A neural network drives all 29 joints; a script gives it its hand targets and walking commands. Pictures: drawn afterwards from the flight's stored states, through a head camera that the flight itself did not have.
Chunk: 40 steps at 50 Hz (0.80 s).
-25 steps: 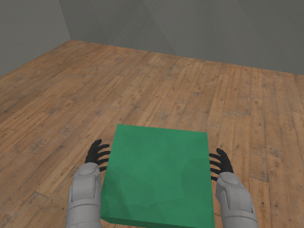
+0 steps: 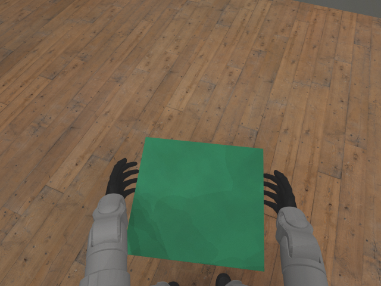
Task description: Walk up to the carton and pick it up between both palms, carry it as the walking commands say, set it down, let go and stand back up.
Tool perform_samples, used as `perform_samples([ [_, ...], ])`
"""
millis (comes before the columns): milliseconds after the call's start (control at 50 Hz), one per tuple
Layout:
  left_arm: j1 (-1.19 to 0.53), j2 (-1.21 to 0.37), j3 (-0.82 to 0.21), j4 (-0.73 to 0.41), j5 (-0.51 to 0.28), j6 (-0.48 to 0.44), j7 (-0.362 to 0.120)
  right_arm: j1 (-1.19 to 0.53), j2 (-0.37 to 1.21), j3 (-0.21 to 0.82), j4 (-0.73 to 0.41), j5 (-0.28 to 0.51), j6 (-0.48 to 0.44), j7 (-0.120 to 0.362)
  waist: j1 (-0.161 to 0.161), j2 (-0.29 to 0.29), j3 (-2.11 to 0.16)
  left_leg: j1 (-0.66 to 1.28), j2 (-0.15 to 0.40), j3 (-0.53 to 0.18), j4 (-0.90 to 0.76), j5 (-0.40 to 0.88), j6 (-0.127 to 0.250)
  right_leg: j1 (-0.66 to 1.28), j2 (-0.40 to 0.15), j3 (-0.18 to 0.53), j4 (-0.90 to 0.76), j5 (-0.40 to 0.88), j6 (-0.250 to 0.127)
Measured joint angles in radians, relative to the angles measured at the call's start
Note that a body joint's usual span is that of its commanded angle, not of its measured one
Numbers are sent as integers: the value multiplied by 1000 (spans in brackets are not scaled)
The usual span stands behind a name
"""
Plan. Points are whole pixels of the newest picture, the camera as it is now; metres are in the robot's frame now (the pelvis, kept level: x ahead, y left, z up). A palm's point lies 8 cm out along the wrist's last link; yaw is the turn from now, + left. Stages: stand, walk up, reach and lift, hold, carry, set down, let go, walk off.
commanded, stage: set down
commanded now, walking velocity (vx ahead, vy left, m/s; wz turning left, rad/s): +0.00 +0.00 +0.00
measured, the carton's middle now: (197, 203) +0.33 +0.02 -0.14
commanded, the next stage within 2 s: none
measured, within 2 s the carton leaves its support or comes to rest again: neither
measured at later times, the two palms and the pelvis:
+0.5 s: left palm (136, 194) +0.33 +0.17 -0.12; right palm (276, 205) +0.33 -0.18 -0.14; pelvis -0.05 -0.01 -0.07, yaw +2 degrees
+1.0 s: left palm (144, 193) +0.37 +0.17 -0.21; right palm (264, 202) +0.36 -0.18 -0.23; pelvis -0.07 -0.01 -0.15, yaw +2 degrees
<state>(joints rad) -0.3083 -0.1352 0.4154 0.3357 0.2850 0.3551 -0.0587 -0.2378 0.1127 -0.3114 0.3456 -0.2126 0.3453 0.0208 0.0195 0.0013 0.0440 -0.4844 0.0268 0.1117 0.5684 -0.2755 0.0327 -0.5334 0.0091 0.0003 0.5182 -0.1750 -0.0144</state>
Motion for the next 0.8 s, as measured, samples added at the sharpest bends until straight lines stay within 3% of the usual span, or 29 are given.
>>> perform_samples([
  [160,-14,-1,-40,0,-36,-74,41,-32,-26,-9,7,0,-71,4,0,7,-56,-237,-3,-24,83,-3,2,-223,0,0,70,-5,7],
  [340,-113,-1,-37,1,-44,-86,59,-134,-41,-49,7,0,-76,-3,0,8,-93,-474,-3,-33,217,-18,1,-465,-3,0,216,-27,8],
  [560,-310,-1,35,48,-44,-33,64,-299,-48,-86,20,0,2,-98,0,16,-125,-729,-3,-39,427,-59,0,-725,-6,0,432,-70,3],
  [800,-421,10,84,66,-37,-7,73,-416,-55,-130,55,0,27,-104,0,16,-191,-979,-3,-44,595,-92,4,-972,-6,0,591,-95,3],
])
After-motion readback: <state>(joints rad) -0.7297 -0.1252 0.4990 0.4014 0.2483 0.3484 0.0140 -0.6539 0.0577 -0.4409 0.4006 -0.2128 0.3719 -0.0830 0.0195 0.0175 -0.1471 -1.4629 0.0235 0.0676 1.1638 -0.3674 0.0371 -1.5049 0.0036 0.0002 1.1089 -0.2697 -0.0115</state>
